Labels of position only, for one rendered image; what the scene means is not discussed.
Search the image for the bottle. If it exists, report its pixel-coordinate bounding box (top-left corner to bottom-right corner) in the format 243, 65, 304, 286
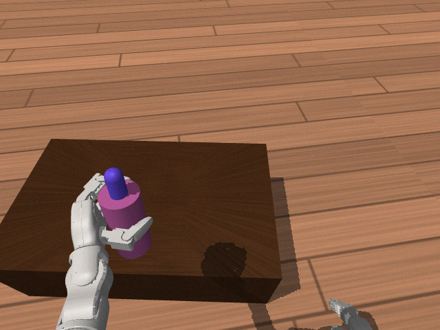
98, 167, 151, 259

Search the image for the left robot hand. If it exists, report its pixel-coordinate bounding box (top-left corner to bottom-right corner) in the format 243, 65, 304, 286
71, 173, 153, 251

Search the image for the right robot hand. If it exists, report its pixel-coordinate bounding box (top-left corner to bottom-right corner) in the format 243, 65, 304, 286
329, 298, 372, 330

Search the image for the left robot arm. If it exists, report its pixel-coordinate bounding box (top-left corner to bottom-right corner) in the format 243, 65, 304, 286
55, 245, 113, 330

